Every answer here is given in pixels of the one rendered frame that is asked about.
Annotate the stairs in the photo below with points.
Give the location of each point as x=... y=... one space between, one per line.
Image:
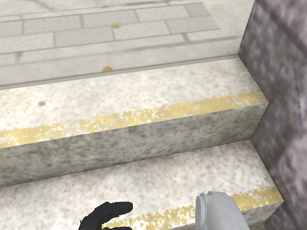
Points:
x=159 y=167

